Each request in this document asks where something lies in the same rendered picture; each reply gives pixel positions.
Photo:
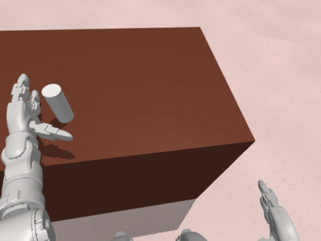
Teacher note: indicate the can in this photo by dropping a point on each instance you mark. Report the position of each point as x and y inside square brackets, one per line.
[57, 101]

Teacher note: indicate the right robot hand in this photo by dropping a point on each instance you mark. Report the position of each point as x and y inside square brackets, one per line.
[281, 226]

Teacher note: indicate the left robot hand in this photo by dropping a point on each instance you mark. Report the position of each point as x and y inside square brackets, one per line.
[22, 114]

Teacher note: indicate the left robot arm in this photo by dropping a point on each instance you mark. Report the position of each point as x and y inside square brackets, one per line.
[22, 205]

